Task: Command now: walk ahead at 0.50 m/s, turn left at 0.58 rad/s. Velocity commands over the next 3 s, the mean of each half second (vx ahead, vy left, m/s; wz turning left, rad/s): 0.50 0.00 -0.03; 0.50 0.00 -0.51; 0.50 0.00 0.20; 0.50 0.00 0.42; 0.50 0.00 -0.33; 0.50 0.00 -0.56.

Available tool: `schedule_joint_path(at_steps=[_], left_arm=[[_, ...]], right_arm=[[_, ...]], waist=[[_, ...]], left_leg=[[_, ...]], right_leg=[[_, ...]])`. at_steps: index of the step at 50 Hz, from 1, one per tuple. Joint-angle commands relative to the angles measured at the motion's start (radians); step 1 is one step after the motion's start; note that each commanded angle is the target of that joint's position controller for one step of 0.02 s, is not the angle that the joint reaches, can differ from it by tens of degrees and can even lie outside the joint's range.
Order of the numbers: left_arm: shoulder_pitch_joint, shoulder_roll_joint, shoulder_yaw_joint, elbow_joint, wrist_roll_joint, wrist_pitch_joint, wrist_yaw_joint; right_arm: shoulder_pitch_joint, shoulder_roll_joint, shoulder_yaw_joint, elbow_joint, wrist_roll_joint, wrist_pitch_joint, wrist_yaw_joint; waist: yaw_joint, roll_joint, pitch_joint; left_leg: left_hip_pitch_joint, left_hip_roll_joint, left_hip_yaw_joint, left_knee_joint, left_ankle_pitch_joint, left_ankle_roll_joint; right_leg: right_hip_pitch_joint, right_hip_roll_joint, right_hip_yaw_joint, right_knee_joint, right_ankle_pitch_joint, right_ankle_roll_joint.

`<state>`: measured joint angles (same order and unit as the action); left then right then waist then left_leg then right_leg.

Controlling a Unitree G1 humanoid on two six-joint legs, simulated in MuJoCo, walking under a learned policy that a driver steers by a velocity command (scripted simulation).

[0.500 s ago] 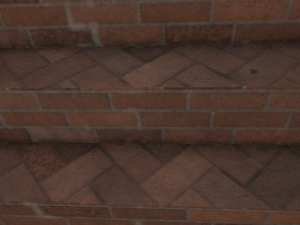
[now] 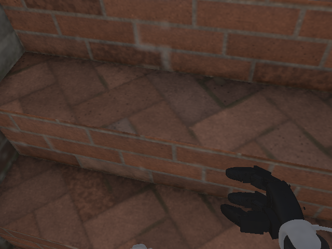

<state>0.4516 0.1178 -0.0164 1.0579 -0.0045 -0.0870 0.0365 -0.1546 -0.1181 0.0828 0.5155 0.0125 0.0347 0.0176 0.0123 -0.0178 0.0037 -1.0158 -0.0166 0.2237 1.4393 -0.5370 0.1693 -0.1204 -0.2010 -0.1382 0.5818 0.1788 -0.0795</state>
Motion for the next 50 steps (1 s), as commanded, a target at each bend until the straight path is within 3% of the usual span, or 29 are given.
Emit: schedule_joint_path(at_steps=[1, 2, 4, 5, 7, 9, 10, 15, 17, 19, 22, 25, 27, 29, 30, 31, 32, 34, 35, 36, 37, 38, 40, 42, 43, 45, 48, 49, 50], left_arm=[[-0.333, 0.209, 0.098, -0.308, 0.038, -0.109, -0.088], [-0.364, 0.031, 0.054, -0.375, 0.053, -0.100, -0.075], [-0.329, -0.088, 0.008, -0.434, 0.067, -0.056, -0.057], [-0.226, -0.104, -0.009, -0.345, 0.081, -0.048, -0.049], [-0.236, -0.064, -0.013, -0.343, 0.063, -0.051, -0.056], [-0.226, -0.006, -0.002, -0.310, 0.041, -0.039, -0.064], [-0.278, -0.019, -0.041, -0.329, 0.032, -0.038, -0.094], [-0.360, -0.067, -0.068, -0.371, -0.021, 0.007, -0.100], [-0.457, -0.061, -0.069, -0.404, -0.020, 0.026, -0.083], [-0.520, -0.076, -0.075, -0.427, -0.015, 0.032, -0.071], [-0.691, -0.080, -0.083, -0.462, -0.009, 0.043, -0.052], [-0.798, -0.146, -0.118, -0.498, -0.014, 0.046, -0.039], [-0.795, -0.171, -0.148, -0.504, -0.014, 0.057, -0.052], [-0.752, -0.098, -0.146, -0.501, -0.009, 0.051, -0.074], [-0.737, -0.054, -0.118, -0.497, 0.002, 0.042, -0.077], [-0.523, -0.016, -0.105, -0.432, 0.022, 0.047, -0.085], [-0.516, -0.003, -0.101, -0.412, 0.027, 0.046, -0.092], [-0.242, 0.113, -0.049, -0.334, 0.034, 0.098, -0.068], [-0.234, 0.224, 0.004, -0.303, 0.040, 0.145, -0.044], [-0.132, 0.265, 0.048, -0.176, 0.070, 0.179, -0.045], [-0.254, 0.302, 0.045, -0.217, 0.115, 0.172, -0.029], [-0.368, 0.219, 0.017, -0.238, 0.095, 0.151, -0.029], [-0.395, 0.088, -0.003, -0.160, 0.027, 0.110, -0.052], [-0.375, 0.044, -0.005, -0.102, 0.023, 0.101, -0.060], [-0.499, 0.049, 0.019, -0.105, 0.020, 0.077, 0.011], [-0.441, 0.074, 0.020, -0.121, 0.017, 0.051, 0.042], [-0.355, 0.160, 0.055, -0.143, 0.009, 0.039, 0.047], [-0.347, 0.130, 0.012, -0.232, 0.091, 0.047, -0.001], [-0.348, 0.120, 0.016, -0.253, 0.095, 0.056, -0.012]], right_arm=[[0.382, -0.219, -0.179, 0.155, -0.045, 0.044, -0.066], [0.278, -0.210, -0.166, 0.209, -0.057, 0.028, -0.070], [0.246, -0.066, -0.133, 0.367, -0.070, -0.013, -0.060], [0.326, 0.011, -0.107, 0.422, -0.072, -0.029, -0.060], [0.489, -0.069, -0.134, 0.514, -0.075, -0.091, -0.065], [0.572, -0.083, -0.144, 0.559, -0.061, -0.135, -0.062], [0.577, -0.032, -0.106, 0.494, -0.040, -0.148, -0.003], [0.572, -0.059, -0.082, 0.537, -0.073, -0.140, -0.002], [0.590, -0.042, -0.060, 0.567, -0.094, -0.145, -0.002], [0.613, -0.037, -0.054, 0.587, -0.090, -0.141, -0.005], [0.613, -0.047, -0.034, 0.590, -0.101, -0.125, -0.012], [0.761, -0.080, -0.033, 0.631, -0.083, -0.104, -0.043], [0.792, -0.135, -0.053, 0.661, -0.054, -0.068, -0.082], [0.640, -0.164, -0.049, 0.638, -0.024, -0.054, -0.076], [0.706, -0.134, -0.030, 0.678, -0.001, -0.073, -0.063], [0.730, -0.244, -0.056, 0.680, -0.001, -0.070, -0.062], [0.810, -0.212, -0.052, 0.663, 0.019, -0.079, -0.052], [0.716, -0.326, -0.078, 0.610, 0.006, -0.123, -0.008], [0.550, -0.302, -0.087, 0.532, -0.020, -0.114, -0.007], [0.394, -0.205, -0.088, 0.485, -0.055, -0.109, 0.010], [0.294, -0.146, -0.087, 0.404, -0.026, -0.106, 0.031], [0.232, -0.090, -0.081, 0.311, -0.025, -0.122, 0.045], [0.288, 0.007, -0.046, 0.260, -0.043, -0.125, 0.045], [0.403, -0.042, -0.040, 0.285, -0.059, -0.128, 0.041], [0.530, 0.070, -0.032, 0.330, -0.137, -0.115, 0.022], [0.533, 0.025, -0.040, 0.352, -0.088, -0.105, 0.007], [0.435, -0.014, -0.048, 0.312, -0.054, -0.091, -0.030], [0.426, -0.120, -0.040, 0.312, -0.062, -0.081, -0.049], [0.431, -0.122, -0.047, 0.314, -0.065, -0.072, -0.064]], waist=[[-0.173, 0.112, -0.496], [-0.057, 0.173, -0.335], [0.078, 0.055, -0.048], [0.056, -0.045, -0.021], [-0.028, -0.041, 0.000], [-0.039, 0.015, -0.086], [-0.023, -0.047, -0.280], [0.011, 0.103, -0.107], [-0.013, 0.178, -0.032], [-0.024, 0.142, 0.003], [-0.065, 0.189, 0.036], [-0.139, 0.210, 0.026], [-0.095, 0.208, -0.047], [0.004, 0.141, -0.104], [0.012, 0.168, -0.209], [0.080, 0.298, -0.289], [0.003, 0.259, -0.347], [0.118, 0.229, -0.558], [0.128, 0.057, -0.488], [0.135, -0.145, -0.368], [0.059, -0.279, -0.344], [-0.007, -0.212, -0.201], [-0.110, -0.100, -0.029], [-0.196, -0.020, -0.043], [-0.261, -0.105, 0.034], [-0.221, -0.037, 0.005], [-0.151, -0.074, -0.023], [-0.108, -0.172, -0.157], [-0.089, -0.182, -0.175]], left_leg=[[0.806, 0.161, -1.151, -1.043, -0.524, 0.126], [0.698, 0.165, -0.940, -0.955, -0.396, 0.042], [0.443, 0.125, -0.672, -0.876, -0.260, -0.024], [0.557, 0.046, -0.506, -0.801, -0.045, -0.094], [0.809, 0.058, -0.505, -0.904, 0.305, -0.060], [1.013, 0.105, -0.508, -0.937, 0.547, -0.061], [1.152, 0.167, -0.609, -0.917, 0.514, -0.052], [0.860, 0.292, -0.574, -1.073, 0.225, -0.037], [0.813, 0.342, -0.557, -1.140, 0.170, -0.040], [0.793, 0.348, -0.463, -1.135, 0.175, -0.083], [0.545, 0.275, -0.258, -1.213, 0.305, -0.129], [0.699, 0.290, -0.261, -1.294, 0.381, -0.070], [0.876, 0.356, -0.241, -1.428, 0.476, -0.021], [0.753, 0.290, 0.020, -1.470, 1.035, -0.025], [0.790, 0.276, 0.069, -1.339, 1.876, 0.008], [0.977, 0.361, 0.027, -1.205, 2.385, 0.090], [0.957, 0.374, -0.019, -1.053, 2.552, 0.111], [0.904, 0.381, -0.100, -0.928, 2.066, 0.172], [0.731, 0.279, -0.057, -0.829, 1.611, 0.166], [0.530, 0.174, -0.080, -0.501, 0.852, 0.134], [0.393, 0.030, -0.266, 0.098, 0.619, 0.065], [0.249, -0.013, -0.352, 0.527, 0.553, 0.008], [0.086, 0.028, -0.313, 0.677, 0.527, -0.009], [0.132, 0.041, -0.283, 0.570, 0.591, -0.040], [0.131, -0.003, -0.248, 0.515, 0.721, -0.057], [0.160, -0.014, -0.175, 0.498, 0.752, -0.116], [0.134, -0.014, -0.164, 0.399, 0.590, -0.156], [0.100, -0.006, -0.205, 0.400, 0.570, -0.150], [0.026, -0.010, -0.228, 0.386, 0.540, -0.145]], right_leg=[[-0.594, 0.267, 0.269, 1.439, -0.024, -0.028], [-0.728, 0.241, 0.296, 1.596, 0.030, -0.039], [-0.900, 0.245, 0.275, 1.704, 0.016, -0.086], [-0.852, 0.244, 0.332, 1.527, 0.053, -0.104], [-0.942, 0.304, 0.303, 1.403, -0.104, -0.071], [-0.964, 0.334, 0.310, 1.399, -0.162, -0.050], [-0.980, 0.353, 0.422, 1.404, -0.119, -0.045], [-1.248, 0.295, 0.341, 1.822, -0.139, -0.038], [-1.434, 0.253, 0.331, 2.033, -0.196, -0.030], [-1.538, 0.223, 0.329, 2.031, -0.147, -0.024], [-1.372, 0.212, 0.169, 1.783, -0.032, 0.014], [-1.437, 0.197, 0.088, 1.653, -0.067, 0.020], [-1.355, 0.117, 0.039, 1.557, -0.297, -0.004], [-0.868, 0.138, -0.080, 1.086, -0.442, -0.072], [-0.652, 0.262, -0.170, 1.111, -0.561, -0.091], [-0.586, 0.291, -0.161, 1.008, -0.776, -0.106], [-0.444, 0.304, -0.089, 0.865, -0.794, -0.132], [-0.175, 0.277, 0.187, 0.675, -0.699, -0.116], [-0.172, 0.244, 0.353, 0.489, -0.851, -0.125], [-0.160, 0.166, 0.604, 0.235, -1.011, -0.181], [-0.344, 0.076, 1.003, -0.137, -1.352, -0.214], [-0.531, 0.045, 1.030, -0.175, -1.352, -0.180], [-0.731, 0.104, 0.752, 0.033, -1.231, -0.081], [-0.755, 0.182, 0.587, 0.034, -1.069, -0.042], [-0.819, 0.246, 0.429, 0.092, -0.960, -0.051], [-0.865, 0.243, 0.391, 0.071, -0.844, -0.091], [-0.823, 0.201, 0.541, -0.026, -0.967, -0.143], [-0.739, 0.137, 0.743, -0.106, -1.005, -0.166], [-0.622, 0.113, 0.774, -0.128, -1.003, -0.143]])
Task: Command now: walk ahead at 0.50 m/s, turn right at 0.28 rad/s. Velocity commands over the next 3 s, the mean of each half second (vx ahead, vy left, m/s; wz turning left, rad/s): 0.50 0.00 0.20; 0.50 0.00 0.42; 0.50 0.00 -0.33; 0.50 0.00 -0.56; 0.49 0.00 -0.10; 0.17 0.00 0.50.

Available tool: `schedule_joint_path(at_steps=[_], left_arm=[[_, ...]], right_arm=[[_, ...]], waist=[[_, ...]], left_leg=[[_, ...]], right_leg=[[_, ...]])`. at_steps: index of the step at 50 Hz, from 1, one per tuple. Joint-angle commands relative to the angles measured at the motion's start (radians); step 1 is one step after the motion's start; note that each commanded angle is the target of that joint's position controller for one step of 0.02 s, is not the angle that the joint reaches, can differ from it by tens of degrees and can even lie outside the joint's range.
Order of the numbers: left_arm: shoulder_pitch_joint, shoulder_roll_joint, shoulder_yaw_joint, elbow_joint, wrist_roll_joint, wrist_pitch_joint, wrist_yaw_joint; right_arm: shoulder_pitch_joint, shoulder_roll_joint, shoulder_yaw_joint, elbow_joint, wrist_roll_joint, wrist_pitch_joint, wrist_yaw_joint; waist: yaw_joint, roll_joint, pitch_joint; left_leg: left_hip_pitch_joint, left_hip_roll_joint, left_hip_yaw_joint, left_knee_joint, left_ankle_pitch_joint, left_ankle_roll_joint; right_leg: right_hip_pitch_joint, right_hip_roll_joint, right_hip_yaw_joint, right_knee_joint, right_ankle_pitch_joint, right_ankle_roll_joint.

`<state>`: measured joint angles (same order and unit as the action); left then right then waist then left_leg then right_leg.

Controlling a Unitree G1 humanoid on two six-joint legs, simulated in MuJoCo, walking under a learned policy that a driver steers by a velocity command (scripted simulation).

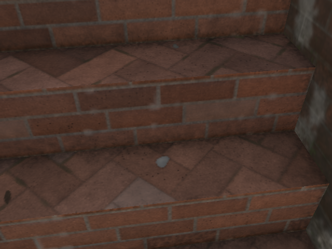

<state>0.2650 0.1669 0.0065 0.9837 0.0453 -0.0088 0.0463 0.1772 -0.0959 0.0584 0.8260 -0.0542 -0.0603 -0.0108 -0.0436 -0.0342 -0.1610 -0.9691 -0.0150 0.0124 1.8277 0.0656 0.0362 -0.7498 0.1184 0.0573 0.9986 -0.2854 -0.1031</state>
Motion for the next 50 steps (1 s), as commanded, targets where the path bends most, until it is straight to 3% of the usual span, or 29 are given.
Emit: schedule_joint_path(at_steps=[1, 6, 7, 8, 14, 16, 17, 18, 19, 20, 22, 23, 24, 25, 26, 27, 28, 30, 32, 36, 37, 40, 41, 42, 43, 44, 45, 47, 50], left_arm=[[-0.135, 0.093, -0.006, -0.182, 0.025, -0.025, -0.016], [-0.099, 0.126, -0.014, -0.213, -0.002, -0.033, 0.002], [-0.265, 0.107, -0.035, -0.273, -0.024, -0.050, -0.052], [-0.304, 0.106, -0.040, -0.318, -0.036, -0.054, -0.060], [-0.336, 0.146, -0.059, -0.384, -0.035, -0.038, -0.068], [-0.554, 0.150, -0.055, -0.472, -0.042, -0.048, -0.073], [-0.839, 0.065, -0.065, -0.426, 0.001, -0.074, -0.069], [-0.791, -0.045, -0.098, -0.446, -0.039, -0.053, -0.071], [-0.655, -0.116, -0.122, -0.402, -0.098, -0.036, -0.073], [-0.571, -0.189, -0.147, -0.400, -0.103, -0.031, -0.068], [-0.383, -0.232, -0.136, -0.399, -0.046, -0.036, -0.069], [-0.455, -0.250, -0.156, -0.482, 0.000, -0.072, -0.083], [-0.607, -0.242, -0.187, -0.501, -0.015, -0.106, -0.092], [-0.792, -0.193, -0.171, -0.534, -0.031, -0.134, -0.101], [-0.835, -0.221, -0.182, -0.592, -0.054, -0.121, -0.075], [-0.883, -0.156, -0.156, -0.604, -0.088, -0.090, -0.052], [-1.066, -0.135, -0.141, -0.628, -0.056, -0.071, -0.035], [-0.907, -0.145, -0.133, -0.597, -0.054, -0.061, -0.026], [-0.809, -0.178, -0.130, -0.544, -0.051, -0.079, -0.051], [-0.961, -0.251, -0.147, -0.612, -0.045, -0.140, -0.089], [-0.990, -0.265, -0.177, -0.654, -0.030, -0.129, -0.082], [-0.468, -0.092, -0.054, -0.538, -0.069, -0.046, -0.027], [-0.400, -0.104, -0.051, -0.492, -0.059, -0.067, -0.023], [-0.101, 0.012, -0.003, -0.447, -0.044, -0.035, -0.002], [0.058, 0.092, 0.036, -0.305, -0.032, 0.002, 0.004], [0.018, 0.084, 0.050, -0.243, -0.026, 0.040, 0.010], [-0.164, 0.039, 0.037, -0.299, 0.032, 0.067, 0.016], [-0.413, -0.057, -0.004, -0.255, 0.004, 0.036, 0.018], [-0.523, 0.005, 0.003, -0.157, -0.002, -0.002, -0.002]], right_arm=[[0.099, -0.140, -0.019, 0.001, 0.006, 0.032, -0.037], [0.103, -0.101, -0.021, -0.020, 0.055, 0.041, -0.030], [0.044, -0.162, -0.042, 0.013, -0.005, 0.039, 0.052], [0.131, -0.184, -0.054, 0.030, -0.026, 0.023, 0.077], [0.328, -0.215, -0.057, 0.133, -0.045, 0.013, 0.083], [0.531, -0.180, -0.071, 0.217, -0.059, -0.004, 0.111], [0.739, -0.130, -0.025, 0.232, 0.039, 0.057, 0.040], [0.670, -0.113, -0.013, 0.279, 0.004, 0.080, 0.027], [0.440, -0.010, 0.013, 0.257, 0.027, 0.070, 0.031], [0.376, 0.014, 0.028, 0.263, 0.044, 0.036, 0.036], [0.283, -0.099, 0.019, 0.264, 0.030, 0.002, 0.057], [0.403, -0.275, -0.057, 0.243, -0.005, 0.017, 0.057], [0.593, -0.317, -0.100, 0.244, 0.053, 0.038, 0.017], [0.647, -0.223, -0.078, 0.225, 0.043, 0.055, -0.007], [0.550, -0.357, -0.122, 0.199, 0.028, 0.046, -0.058], [0.488, -0.382, -0.136, 0.176, -0.012, 0.022, -0.082], [0.615, -0.254, -0.118, 0.196, -0.034, 0.001, -0.086], [0.642, -0.175, -0.100, 0.196, 0.015, -0.009, -0.082], [0.634, -0.096, -0.083, 0.190, 0.015, 0.038, -0.085], [0.757, 0.043, -0.065, 0.235, 0.036, 0.057, -0.082], [0.644, -0.024, -0.088, 0.199, 0.077, 0.068, -0.099], [0.489, -0.178, -0.102, 0.221, 0.033, 0.013, -0.051], [0.519, -0.153, -0.106, 0.187, 0.044, -0.011, -0.029], [0.437, -0.283, -0.129, 0.172, 0.033, -0.054, 0.001], [0.293, -0.226, -0.114, 0.129, 0.025, -0.069, 0.015], [0.167, -0.096, -0.080, 0.055, 0.027, -0.079, 0.048], [0.057, -0.067, -0.084, -0.055, 0.052, -0.067, 0.049], [0.093, 0.036, -0.044, -0.182, 0.056, 0.000, 0.052], [0.391, -0.055, -0.048, -0.051, 0.050, 0.059, 0.032]], waist=[[-0.020, -0.163, -0.033], [0.034, -0.102, -0.033], [0.065, 0.054, 0.008], [0.042, -0.012, -0.074], [0.037, -0.080, -0.143], [-0.088, -0.073, -0.111], [-0.376, -0.061, -0.030], [-0.265, 0.056, 0.083], [-0.115, 0.217, 0.147], [-0.036, 0.288, 0.100], [0.143, 0.167, 0.023], [0.106, 0.254, 0.053], [-0.053, 0.230, 0.140], [-0.145, 0.044, 0.223], [-0.084, 0.150, 0.141], [-0.112, 0.085, 0.152], [-0.262, -0.016, 0.137], [-0.193, 0.023, 0.174], [-0.148, 0.093, 0.197], [-0.158, 0.239, 0.156], [-0.110, 0.288, 0.110], [0.150, 0.461, -0.173], [0.088, 0.371, -0.267], [0.226, 0.239, -0.467], [0.253, -0.011, -0.474], [0.203, -0.329, -0.374], [0.179, -0.325, -0.288], [-0.075, -0.201, 0.063], [-0.277, -0.081, 0.177]], left_leg=[[-0.055, -0.016, -0.034, -0.038, -0.092, -0.006], [-0.188, -0.020, -0.126, -0.006, -0.148, -0.014], [-0.281, 0.005, -0.147, -0.037, -0.156, -0.063], [-0.169, 0.015, -0.131, -0.090, -0.145, -0.077], [0.112, 0.030, -0.091, -0.421, -0.300, -0.056], [0.503, 0.092, -0.106, -0.529, 0.002, 0.012], [0.636, 0.111, 0.066, -1.016, 0.208, 0.141], [0.711, 0.065, 0.235, -1.334, 0.285, 0.165], [0.623, 0.100, 0.201, -1.429, 0.378, 0.163], [0.575, 0.168, 0.162, -1.579, 0.457, 0.172], [0.656, 0.195, -0.016, -1.419, 0.384, 0.042], [0.751, 0.210, -0.220, -1.269, 0.821, 0.058], [0.957, 0.292, -0.403, -1.377, 0.713, 0.166], [1.010, 0.256, -0.413, -1.420, 0.550, 0.182], [1.063, 0.531, -0.865, -1.536, -0.058, 0.277], [1.101, 0.632, -1.044, -1.630, -0.274, 0.334], [1.003, 0.561, -1.100, -1.696, -0.392, 0.322], [1.079, 0.443, -0.943, -1.671, -0.499, 0.319], [1.114, 0.321, -0.648, -1.587, -0.322, 0.294], [1.038, 0.238, -0.458, -1.601, 0.033, 0.251], [0.772, 0.221, -0.343, -1.783, 0.051, 0.240], [0.832, 0.227, -0.124, -1.565, 1.609, 0.263], [0.505, 0.215, -0.170, -1.285, 1.745, 0.249], [0.593, 0.182, -0.167, -1.150, 1.677, 0.271], [0.419, 0.084, -0.088, -1.008, 1.322, 0.221], [0.158, 0.011, -0.191, -0.593, 0.182, 0.250], [0.042, -0.029, -0.331, -0.027, -0.202, 0.179], [0.062, 0.029, -0.316, 0.132, -0.476, 0.151], [0.265, -0.007, -0.137, 0.248, -0.158, 0.059]], right_leg=[[0.090, -0.235, 0.596, -0.534, -0.562, -0.107], [0.244, -0.357, 0.623, -0.502, -0.612, -0.121], [0.100, -0.337, 0.541, -0.461, -0.604, -0.211], [0.048, -0.334, 0.485, -0.420, -0.566, -0.220], [-0.001, -0.366, 0.276, -0.346, -0.537, -0.126], [-0.268, -0.314, 0.049, -0.166, -0.412, -0.015], [-0.383, -0.325, -0.076, -0.044, -0.417, 0.094], [-0.474, -0.261, -0.271, 0.120, -0.365, 0.152], [-0.454, -0.269, -0.323, 0.466, -0.337, 0.097], [-0.357, -0.251, -0.327, 0.843, -0.217, 0.084], [-0.446, -0.321, -0.165, 1.429, -0.185, 0.055], [-0.655, -0.281, -0.199, 1.525, -0.251, 0.130], [-0.903, -0.268, -0.241, 1.425, -0.360, 0.218], [-0.967, -0.282, -0.293, 1.212, -0.253, 0.250], [-1.004, -0.400, 0.051, 1.127, -0.144, 0.231], [-1.091, -0.389, 0.111, 1.156, -0.102, 0.248], [-1.005, -0.348, 0.110, 1.189, -0.111, 0.254], [-1.001, -0.300, 0.072, 1.162, -0.103, 0.244], [-1.056, -0.282, -0.064, 1.276, 0.015, 0.237], [-0.894, -0.251, -0.161, 1.072, -0.019, 0.180], [-0.460, -0.243, -0.186, 0.685, -0.310, 0.141], [0.311, -0.068, -0.294, 0.508, -0.446, 0.082], [0.663, -0.191, -0.050, 0.451, -0.479, 0.004], [0.760, -0.190, 0.168, 0.278, -0.681, -0.028], [0.848, -0.216, 0.225, 0.166, -0.709, -0.045], [0.766, -0.376, 0.583, -0.103, -0.692, -0.117], [0.467, -0.483, 0.787, -0.322, -0.868, -0.157], [-0.096, -0.460, 0.492, -0.286, -0.873, -0.039], [-0.343, -0.401, 0.103, -0.290, -0.679, 0.019]])
Over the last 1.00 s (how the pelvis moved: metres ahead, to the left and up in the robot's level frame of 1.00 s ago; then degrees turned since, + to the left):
0.19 -0.08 0.34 -20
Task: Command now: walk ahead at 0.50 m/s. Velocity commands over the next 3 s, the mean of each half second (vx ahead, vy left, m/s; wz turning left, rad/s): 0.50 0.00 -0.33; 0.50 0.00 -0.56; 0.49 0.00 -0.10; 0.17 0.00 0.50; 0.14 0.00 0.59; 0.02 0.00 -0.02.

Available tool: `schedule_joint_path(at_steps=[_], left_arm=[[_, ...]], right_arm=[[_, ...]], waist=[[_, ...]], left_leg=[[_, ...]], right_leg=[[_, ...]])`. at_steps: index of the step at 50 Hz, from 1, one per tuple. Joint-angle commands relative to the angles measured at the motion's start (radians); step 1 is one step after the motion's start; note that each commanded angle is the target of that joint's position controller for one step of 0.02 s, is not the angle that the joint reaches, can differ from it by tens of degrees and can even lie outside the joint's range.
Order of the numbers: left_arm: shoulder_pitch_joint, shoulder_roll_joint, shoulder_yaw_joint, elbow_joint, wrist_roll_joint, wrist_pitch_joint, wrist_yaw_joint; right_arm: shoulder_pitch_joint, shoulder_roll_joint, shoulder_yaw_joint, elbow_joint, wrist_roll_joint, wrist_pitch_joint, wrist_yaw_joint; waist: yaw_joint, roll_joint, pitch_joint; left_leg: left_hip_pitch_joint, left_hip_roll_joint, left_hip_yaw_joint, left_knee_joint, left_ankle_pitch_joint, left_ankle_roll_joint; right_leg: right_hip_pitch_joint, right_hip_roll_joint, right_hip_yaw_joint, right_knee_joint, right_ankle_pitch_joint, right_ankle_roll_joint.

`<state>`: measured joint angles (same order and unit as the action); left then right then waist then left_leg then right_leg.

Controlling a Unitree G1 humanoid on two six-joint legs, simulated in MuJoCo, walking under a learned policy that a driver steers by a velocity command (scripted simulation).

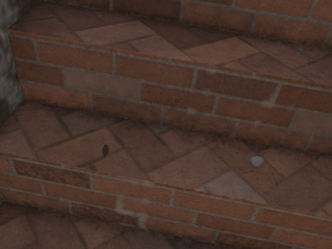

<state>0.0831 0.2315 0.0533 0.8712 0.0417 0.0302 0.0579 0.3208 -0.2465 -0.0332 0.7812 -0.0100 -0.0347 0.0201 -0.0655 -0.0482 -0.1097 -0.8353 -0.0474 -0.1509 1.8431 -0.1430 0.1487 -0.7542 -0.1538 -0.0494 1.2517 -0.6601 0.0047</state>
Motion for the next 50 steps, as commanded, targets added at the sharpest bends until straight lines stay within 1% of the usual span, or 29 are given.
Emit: schedule_joint_path(at_steps=[1, 7, 9, 10, 11, 12, 13, 14, 15, 17, 18, 19, 20, 21, 22, 24, 25, 26, 29, 32, 33, 34, 35, 36, 39, 43, 46, 48, 50], left_arm=[[-0.370, -0.031, -0.043, -0.049, -0.015, -0.049, -0.014], [-0.352, 0.064, -0.046, -0.117, -0.053, -0.077, -0.009], [-0.190, -0.084, -0.069, -0.176, -0.064, -0.043, -0.039], [-0.026, -0.065, -0.041, -0.169, -0.052, -0.037, -0.051], [-0.027, -0.088, -0.034, -0.172, -0.091, -0.036, -0.048], [-0.011, -0.062, -0.044, -0.243, -0.034, -0.046, -0.060], [-0.190, -0.008, -0.069, -0.300, 0.002, -0.075, -0.046], [-0.092, 0.064, -0.033, -0.318, -0.019, -0.093, -0.064], [-0.027, 0.045, -0.025, -0.332, -0.014, -0.104, -0.092], [0.114, 0.234, 0.027, -0.352, -0.038, -0.065, -0.115], [0.248, 0.237, 0.008, -0.325, 0.028, -0.073, -0.108], [0.370, 0.158, 0.004, -0.174, 0.004, -0.087, -0.106], [0.290, 0.137, 0.012, -0.128, -0.075, -0.074, -0.105], [0.103, 0.036, 0.005, -0.193, -0.087, -0.090, -0.051], [-0.142, -0.145, -0.042, -0.296, -0.084, -0.107, -0.039], [-0.491, -0.014, -0.045, -0.416, -0.038, -0.137, -0.008], [-0.612, -0.062, -0.066, -0.438, -0.069, -0.133, 0.001], [-0.398, -0.116, -0.084, -0.396, -0.084, -0.119, -0.005], [-0.263, -0.203, -0.129, -0.445, -0.020, -0.078, -0.015], [0.116, -0.190, -0.133, -0.467, -0.060, -0.069, -0.013], [0.199, -0.125, -0.112, -0.464, -0.046, -0.073, -0.028], [0.138, -0.153, -0.125, -0.538, -0.124, -0.040, -0.014], [-0.117, -0.094, -0.111, -0.540, -0.118, -0.028, 0.010], [-0.078, -0.103, -0.106, -0.546, -0.094, -0.020, -0.003], [-0.264, -0.085, -0.105, -0.557, -0.088, 0.003, -0.007], [-0.305, -0.167, -0.150, -0.589, -0.115, -0.022, -0.026], [-0.298, -0.205, -0.180, -0.599, -0.104, -0.017, -0.046], [-0.083, -0.014, -0.095, -0.522, -0.096, 0.003, -0.061], [0.160, 0.182, 0.013, -0.439, -0.087, -0.003, -0.063]], right_arm=[[0.232, 0.099, 0.052, -0.007, 0.007, 0.050, -0.018], [0.062, 0.066, 0.092, -0.068, -0.012, 0.107, -0.067], [0.165, -0.110, 0.052, 0.025, -0.094, 0.047, -0.043], [0.086, -0.096, 0.059, 0.009, -0.114, 0.012, -0.028], [-0.003, 0.026, 0.102, 0.009, -0.122, 0.002, -0.016], [0.024, -0.014, 0.063, -0.002, -0.079, -0.021, 0.000], [0.054, 0.073, 0.071, -0.004, -0.023, -0.029, 0.001], [0.010, 0.079, 0.068, 0.015, -0.049, -0.030, 0.006], [-0.100, 0.013, 0.051, -0.015, -0.062, -0.031, 0.002], [-0.210, -0.143, 0.030, -0.108, -0.109, -0.008, -0.037], [-0.264, -0.344, -0.051, -0.146, -0.131, -0.034, -0.069], [-0.235, -0.398, -0.082, -0.204, -0.003, -0.026, -0.123], [-0.186, -0.245, -0.016, -0.228, 0.052, -0.001, -0.139], [-0.240, -0.193, 0.004, -0.308, 0.008, -0.019, -0.090], [-0.008, -0.105, 0.032, -0.264, 0.008, -0.049, -0.021], [0.527, -0.060, 0.030, -0.109, -0.023, -0.019, 0.008], [0.706, -0.009, 0.022, 0.007, -0.076, 0.015, -0.021], [0.580, 0.031, 0.028, 0.003, -0.079, 0.051, -0.021], [0.163, 0.086, 0.066, -0.088, -0.053, 0.024, 0.007], [-0.194, -0.131, 0.028, -0.123, -0.065, 0.009, -0.020], [-0.138, -0.256, -0.020, -0.105, -0.017, 0.006, -0.031], [-0.073, -0.481, -0.105, -0.102, 0.041, -0.024, -0.044], [0.083, -0.374, -0.102, -0.064, 0.027, -0.021, -0.074], [0.039, -0.373, -0.097, -0.030, 0.023, -0.009, -0.112], [0.118, -0.299, -0.070, -0.075, -0.003, 0.009, -0.142], [0.060, -0.238, -0.062, -0.028, -0.042, 0.019, -0.101], [0.093, -0.258, -0.075, 0.060, 0.024, 0.059, -0.077], [0.089, -0.334, -0.086, 0.093, 0.020, 0.077, -0.080], [-0.018, -0.328, -0.064, 0.006, 0.031, 0.071, -0.074]], waist=[[-0.271, -0.072, 0.180], [-0.201, -0.049, 0.170], [-0.084, 0.437, 0.148], [0.032, 0.553, 0.040], [0.131, 0.350, -0.040], [0.150, 0.287, 0.008], [0.047, -0.034, 0.111], [0.101, -0.092, 0.154], [0.197, 0.161, 0.138], [0.368, 0.251, -0.048], [0.399, 0.275, -0.128], [0.315, -0.124, -0.263], [0.202, -0.734, -0.388], [0.124, -0.776, -0.354], [-0.040, -0.321, -0.163], [-0.421, 0.201, -0.021], [-0.493, 0.448, 0.004], [-0.339, 0.509, 0.085], [-0.076, 0.232, 0.149], [0.324, 0.195, 0.258], [0.343, 0.168, 0.172], [0.287, 0.391, 0.093], [0.083, 0.100, 0.052], [0.145, 0.183, 0.097], [0.033, -0.067, 0.218], [0.069, -0.014, 0.274], [0.071, 0.157, 0.199], [0.167, 0.231, -0.023], [0.311, 0.225, -0.216]], left_leg=[[0.145, 0.050, 0.013, 0.187, 0.111, -0.073], [0.357, 0.164, 0.131, -0.728, 0.085, -0.045], [0.387, 0.210, 0.010, -1.378, -0.062, 0.098], [0.406, 0.224, 0.020, -1.220, 0.577, 0.055], [0.429, 0.176, 0.104, -1.196, 0.642, -0.010], [0.558, 0.148, 0.083, -1.143, 0.571, -0.003], [0.328, 0.069, 0.242, -1.521, 0.489, -0.058], [0.433, 0.029, 0.326, -1.770, 0.444, -0.104], [0.509, 0.078, 0.305, -1.871, 0.976, -0.120], [0.804, 0.096, 0.331, -1.860, 2.215, -0.332], [1.089, 0.016, 0.400, -1.082, 2.817, -0.448], [0.735, 0.039, 0.248, -0.676, 2.234, -0.450], [0.182, 0.014, -0.013, -0.317, 0.297, -0.374], [-0.057, 0.039, -0.209, -0.017, -0.585, -0.309], [0.234, 0.149, -0.280, 0.048, -0.823, -0.203], [0.918, 0.135, 0.075, -0.439, -0.376, -0.038], [1.073, 0.133, 0.178, -0.827, -0.008, -0.008], [0.933, 0.129, 0.217, -1.094, 0.115, -0.014], [0.487, 0.158, 0.227, -1.362, 0.316, -0.005], [0.241, 0.401, 0.111, -1.577, 0.304, 0.037], [0.526, 0.489, 0.098, -1.590, 0.335, 0.075], [0.663, 0.877, -0.446, -1.701, -0.070, 0.184], [0.839, 0.808, -0.517, -1.679, -0.415, 0.180], [1.029, 0.729, -0.371, -1.635, -0.435, 0.082], [0.799, 0.596, -0.147, -1.722, -0.513, 0.052], [0.609, 0.478, 0.144, -1.911, -0.359, 0.062], [0.629, 0.403, 0.372, -1.982, 0.138, 0.088], [0.835, 0.388, 0.417, -1.750, 1.077, 0.128], [0.817, 0.295, 0.394, -1.353, 1.365, 0.058]], right_leg=[[-0.401, -0.140, 0.188, -0.585, -0.293, -0.084], [-0.391, -0.121, 0.075, -0.452, -0.209, -0.034], [-0.216, 0.207, -0.321, 0.282, 0.228, 0.141], [-0.098, 0.231, -0.171, 0.740, 0.167, 0.148], [-0.074, 0.202, 0.002, 0.857, 0.253, 0.087], [-0.220, 0.230, -0.033, 0.708, 0.234, 0.075], [0.099, 0.134, 0.086, 0.114, 0.179, -0.078], [0.252, 0.291, 0.010, 0.015, 0.334, -0.074], [0.351, 0.386, -0.110, 0.001, 0.282, -0.072], [0.525, 0.435, -0.193, -0.109, 0.180, -0.132], [0.417, 0.398, -0.280, -0.661, 0.341, -0.142], [0.782, 0.307, -0.067, -0.713, 0.728, -0.207], [1.103, 0.168, 0.375, -0.366, 0.929, -0.301], [0.843, 0.084, 0.572, -0.207, 0.801, -0.250], [0.121, 0.056, 0.495, 0.008, 0.707, -0.119], [-0.713, 0.121, 0.295, 0.046, 0.500, 0.070], [-0.823, 0.194, 0.073, 0.279, 0.230, 0.117], [-0.698, 0.241, -0.014, 0.456, 0.058, 0.087], [-0.443, 0.322, 0.090, 0.910, 0.173, 0.022], [-0.496, 0.205, 0.214, 1.098, 0.220, 0.054], [-0.631, 0.147, 0.200, 1.109, 0.106, 0.094], [-0.778, -0.095, 0.353, 1.198, 0.072, 0.095], [-0.989, -0.084, 0.402, 1.333, 0.040, 0.115], [-1.103, -0.079, 0.427, 1.269, 0.044, 0.103], [-1.007, -0.059, 0.274, 1.201, 0.092, 0.093], [-0.701, -0.093, 0.115, 0.877, 0.272, 0.029], [-0.245, -0.015, -0.060, 0.357, -0.143, -0.085], [0.034, 0.196, -0.273, 0.244, -0.122, -0.096], [0.337, 0.294, 0.030, -0.056, 0.054, -0.193]])
Over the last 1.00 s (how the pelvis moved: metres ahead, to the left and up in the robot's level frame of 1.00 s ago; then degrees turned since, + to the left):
-0.02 0.11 -0.04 18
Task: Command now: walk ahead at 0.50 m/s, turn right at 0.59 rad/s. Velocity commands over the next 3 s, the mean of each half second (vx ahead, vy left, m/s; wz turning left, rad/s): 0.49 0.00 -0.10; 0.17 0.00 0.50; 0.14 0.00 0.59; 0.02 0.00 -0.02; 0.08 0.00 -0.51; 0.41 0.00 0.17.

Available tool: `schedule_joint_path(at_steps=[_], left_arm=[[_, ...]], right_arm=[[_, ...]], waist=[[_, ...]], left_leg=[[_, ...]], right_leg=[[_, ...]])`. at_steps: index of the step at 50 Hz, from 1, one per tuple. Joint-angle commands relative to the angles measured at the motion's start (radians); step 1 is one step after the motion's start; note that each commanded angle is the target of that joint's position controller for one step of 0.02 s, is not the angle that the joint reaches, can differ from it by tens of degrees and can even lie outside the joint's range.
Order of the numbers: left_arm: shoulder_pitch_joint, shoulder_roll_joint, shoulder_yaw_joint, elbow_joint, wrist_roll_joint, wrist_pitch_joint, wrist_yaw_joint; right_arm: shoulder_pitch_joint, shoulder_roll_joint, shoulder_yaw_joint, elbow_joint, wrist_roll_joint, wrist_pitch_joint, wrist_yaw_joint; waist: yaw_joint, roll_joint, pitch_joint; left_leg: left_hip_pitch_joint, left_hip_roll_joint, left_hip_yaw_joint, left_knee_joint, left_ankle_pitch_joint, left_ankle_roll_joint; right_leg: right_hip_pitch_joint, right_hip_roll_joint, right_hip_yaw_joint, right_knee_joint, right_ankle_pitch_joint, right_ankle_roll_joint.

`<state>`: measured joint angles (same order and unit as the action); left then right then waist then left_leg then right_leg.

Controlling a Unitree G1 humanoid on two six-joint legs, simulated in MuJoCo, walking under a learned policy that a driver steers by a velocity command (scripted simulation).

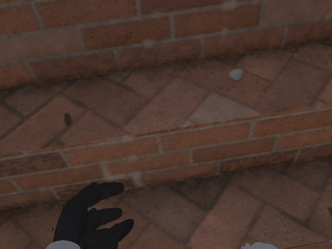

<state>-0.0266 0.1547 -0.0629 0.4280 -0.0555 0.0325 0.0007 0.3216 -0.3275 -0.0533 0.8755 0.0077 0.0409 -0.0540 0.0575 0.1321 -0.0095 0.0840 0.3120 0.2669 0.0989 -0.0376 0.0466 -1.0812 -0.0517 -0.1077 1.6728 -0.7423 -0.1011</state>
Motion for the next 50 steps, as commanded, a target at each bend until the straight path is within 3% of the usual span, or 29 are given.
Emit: schedule_joint_path(at_steps=[1, 2, 3, 4, 6, 9, 11, 13, 14, 15, 16, 17, 18, 22, 26, 30, 32, 34, 35, 36, 37, 38, 40, 41, 42, 44, 46, 49, 50], left_arm=[[0.454, 0.347, 0.162, 0.073, 0.040, -0.004, -0.002], [0.493, 0.431, 0.176, 0.146, 0.095, 0.001, 0.035], [0.452, 0.327, 0.110, 0.153, 0.133, -0.037, 0.033], [0.378, 0.235, 0.077, 0.160, 0.122, -0.058, 0.037], [0.293, 0.089, 0.057, 0.196, 0.072, -0.074, 0.013], [0.335, 0.049, 0.053, 0.313, 0.076, -0.126, -0.017], [0.342, 0.045, 0.051, 0.318, 0.099, -0.130, -0.002], [0.375, 0.077, 0.056, 0.322, 0.114, -0.116, 0.015], [0.443, 0.120, 0.109, 0.357, 0.138, -0.118, 0.042], [0.496, 0.130, 0.116, 0.371, 0.145, -0.121, 0.053], [0.524, 0.115, 0.120, 0.380, 0.141, -0.119, 0.062], [0.371, 0.067, 0.050, 0.300, 0.137, -0.112, 0.053], [0.255, 0.050, 0.037, 0.256, 0.151, -0.108, 0.046], [0.259, 0.048, 0.022, 0.250, 0.130, -0.122, 0.043], [0.390, 0.116, 0.039, 0.324, 0.125, -0.112, 0.067], [0.188, 0.172, 0.054, 0.254, 0.129, -0.092, 0.085], [-0.003, 0.194, 0.061, 0.166, 0.101, -0.065, 0.095], [-0.099, 0.192, 0.052, 0.092, 0.050, -0.080, 0.096], [-0.096, 0.095, 0.022, 0.072, -0.047, -0.092, 0.091], [0.144, 0.128, 0.070, 0.018, -0.035, -0.103, 0.089], [0.005, 0.021, -0.001, 0.007, -0.003, -0.135, 0.039], [0.044, -0.021, -0.004, -0.023, 0.028, -0.156, -0.006], [0.180, 0.000, -0.004, 0.056, 0.116, -0.179, -0.063], [0.091, -0.011, -0.016, 0.065, 0.104, -0.172, -0.079], [0.102, -0.003, -0.019, 0.055, 0.082, -0.145, -0.055], [0.026, 0.045, -0.003, 0.052, 0.086, -0.087, 0.008], [-0.048, 0.038, 0.010, 0.070, 0.103, -0.036, 0.055], [0.095, 0.052, 0.062, 0.139, 0.050, 0.011, 0.052], [0.121, 0.082, 0.083, 0.179, 0.045, 0.005, 0.039]], right_arm=[[-0.099, -0.246, -0.042, -0.151, 0.031, -0.029, 0.013], [-0.276, -0.100, -0.007, -0.241, 0.010, -0.070, 0.063], [-0.377, -0.002, 0.025, -0.316, -0.018, -0.096, 0.121], [-0.332, 0.125, 0.062, -0.354, -0.022, -0.114, 0.152], [-0.199, 0.149, 0.087, -0.333, -0.070, -0.120, 0.161], [-0.183, 0.131, 0.093, -0.327, -0.049, -0.123, 0.128], [-0.152, 0.080, 0.084, -0.311, -0.045, -0.110, 0.098], [-0.195, 0.126, 0.094, -0.317, -0.033, -0.093, 0.073], [-0.207, 0.128, 0.059, -0.257, -0.064, -0.080, 0.029], [-0.229, 0.122, 0.055, -0.260, -0.047, -0.073, 0.005], [-0.229, 0.113, 0.045, -0.275, -0.023, -0.059, -0.010], [-0.104, 0.122, 0.063, -0.267, 0.018, -0.048, 0.016], [-0.051, 0.120, 0.055, -0.232, 0.032, -0.041, 0.023], [-0.080, 0.078, 0.046, -0.215, -0.011, -0.035, 0.036], [-0.107, 0.126, 0.059, -0.216, -0.009, -0.030, 0.049], [-0.006, 0.079, 0.051, -0.193, -0.033, -0.034, 0.043], [0.133, 0.001, 0.033, -0.134, -0.059, -0.027, 0.041], [0.459, 0.018, 0.035, -0.018, -0.087, -0.004, 0.049], [0.430, 0.108, 0.068, 0.004, -0.041, -0.025, 0.062], [0.111, -0.012, 0.051, -0.061, -0.055, -0.058, 0.037], [0.091, 0.104, 0.091, -0.098, -0.101, -0.042, 0.032], [0.126, 0.105, 0.096, -0.149, -0.115, -0.042, 0.024], [0.059, -0.021, 0.039, -0.218, -0.026, -0.025, 0.000], [-0.012, 0.023, 0.048, -0.253, -0.020, -0.017, -0.014], [-0.156, -0.009, 0.040, -0.298, -0.034, -0.013, -0.024], [-0.252, -0.025, 0.028, -0.343, -0.041, -0.026, -0.025], [-0.135, -0.034, 0.003, -0.305, -0.004, -0.017, -0.020], [-0.035, -0.023, -0.004, -0.269, -0.024, 0.014, -0.033], [-0.001, 0.047, 0.004, -0.272, -0.024, 0.012, -0.033]], waist=[[0.240, -0.155, -0.367], [0.145, -0.430, -0.311], [0.047, -0.417, -0.293], [-0.046, -0.480, -0.272], [-0.123, -0.322, -0.134], [-0.117, -0.209, -0.043], [-0.098, -0.182, -0.035], [-0.060, -0.207, -0.009], [-0.006, -0.187, 0.163], [0.009, -0.146, 0.171], [0.008, -0.123, 0.155], [-0.089, -0.219, -0.061], [-0.122, -0.234, -0.076], [-0.085, -0.136, -0.047], [-0.047, -0.165, -0.061], [-0.138, -0.236, -0.059], [-0.224, -0.270, -0.095], [-0.327, -0.268, -0.120], [-0.282, 0.020, -0.084], [-0.058, 0.419, 0.031], [-0.101, 0.139, -0.006], [-0.069, -0.045, -0.064], [0.011, -0.447, -0.079], [0.018, -0.467, -0.062], [0.065, -0.306, -0.071], [0.038, -0.175, -0.055], [-0.042, -0.077, -0.030], [-0.024, 0.166, -0.180], [-0.052, 0.091, -0.158]], left_leg=[[-0.286, -0.110, -0.063, 0.641, 0.813, 0.112], [-0.520, -0.262, -0.204, 1.049, 0.004, 0.080], [-0.572, -0.337, -0.411, 1.426, -0.069, 0.086], [-0.672, -0.365, -0.426, 1.636, -0.129, 0.078], [-0.760, -0.363, -0.350, 1.701, -0.112, 0.085], [-0.854, -0.365, -0.356, 1.892, -0.091, 0.089], [-0.894, -0.377, -0.410, 1.817, 0.043, 0.094], [-1.026, -0.434, -0.448, 1.866, 0.019, 0.066], [-1.119, -0.430, -0.350, 1.888, -0.062, 0.011], [-1.163, -0.442, -0.356, 1.911, -0.110, -0.022], [-1.156, -0.442, -0.321, 1.844, -0.083, -0.037], [-1.137, -0.473, -0.391, 2.071, 0.071, -0.010], [-1.142, -0.477, -0.384, 2.208, 0.119, -0.004], [-1.169, -0.470, -0.334, 2.128, 0.247, -0.010], [-1.212, -0.435, -0.346, 1.959, 0.193, -0.037], [-0.972, -0.431, -0.285, 1.586, 0.006, -0.061], [-0.616, -0.435, -0.089, 1.118, -0.190, -0.031], [-0.441, -0.373, -0.001, 0.663, -0.243, 0.069], [-0.477, -0.317, -0.046, 0.170, 0.305, 0.137], [-0.278, -0.174, -0.690, 0.287, 0.250, 0.329], [-0.422, -0.185, -0.643, 0.379, 0.325, 0.265], [-0.359, -0.150, -0.681, 0.449, 0.521, 0.236], [-0.233, -0.171, -0.631, 0.433, 0.264, 0.195], [-0.316, -0.191, -0.600, 0.421, 0.178, 0.181], [-0.524, -0.159, -0.699, 0.392, 0.089, 0.227], [-0.740, -0.197, -0.628, 0.400, 0.019, 0.214], [-0.772, -0.226, -0.575, 0.376, 0.003, 0.184], [-0.494, -0.219, -0.645, 0.397, -0.394, 0.152], [-0.500, -0.256, -0.631, 0.551, -0.506, 0.120]], right_leg=[[0.827, 0.094, 0.446, -0.782, 0.015, -0.154], [0.784, -0.042, 0.984, -1.108, -0.253, -0.186], [0.643, -0.035, 1.091, -1.232, -0.256, -0.088], [0.570, 0.032, 0.913, -1.183, -0.171, -0.024], [0.459, 0.104, 0.604, -0.981, -0.038, 0.015], [0.473, 0.046, 0.616, -0.996, 0.053, -0.006], [0.513, -0.004, 0.635, -1.056, 0.081, 0.011], [0.578, -0.066, 0.622, -1.132, 0.152, 0.007], [0.587, -0.002, 0.458, -1.194, 0.201, 0.058], [0.612, -0.040, 0.485, -1.238, 0.249, 0.069], [0.633, -0.051, 0.469, -1.301, 0.265, 0.074], [0.673, -0.121, 0.541, -1.244, 0.336, 0.051], [0.664, -0.133, 0.470, -1.233, 0.385, 0.073], [0.687, -0.097, 0.280, -1.236, 0.483, 0.122], [0.904, -0.118, 0.231, -1.262, 0.645, 0.075], [0.922, -0.092, 0.115, -1.243, 1.270, 0.113], [0.839, -0.041, -0.040, -1.159, 1.895, 0.125], [0.889, -0.100, -0.015, -0.798, 2.134, 0.084], [0.926, -0.031, -0.113, -0.314, 1.613, 0.093], [0.311, 0.138, 0.221, 0.414, 0.359, 0.247], [0.204, 0.085, 0.292, 0.726, 0.351, 0.131], [0.147, 0.171, 0.371, 0.820, 0.383, 0.124], [-0.019, 0.095, 0.284, 0.496, 0.505, 0.082], [0.027, 0.028, 0.204, 0.341, 0.517, 0.116], [0.182, 0.026, 0.193, 0.344, 0.624, 0.154], [0.410, -0.019, 0.141, -0.030, 0.778, 0.151], [0.571, 0.019, 0.019, -0.467, 0.678, 0.146], [0.727, 0.084, -0.031, -0.912, 0.318, 0.122], [0.791, 0.043, 0.094, -1.116, 0.326, 0.100]])
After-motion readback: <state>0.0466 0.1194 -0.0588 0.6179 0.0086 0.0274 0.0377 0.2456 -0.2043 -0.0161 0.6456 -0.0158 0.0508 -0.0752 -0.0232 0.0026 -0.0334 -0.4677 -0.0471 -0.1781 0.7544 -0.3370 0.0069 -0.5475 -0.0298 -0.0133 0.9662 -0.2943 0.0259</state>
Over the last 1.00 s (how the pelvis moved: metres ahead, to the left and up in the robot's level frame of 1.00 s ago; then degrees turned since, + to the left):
0.00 0.08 -0.11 -24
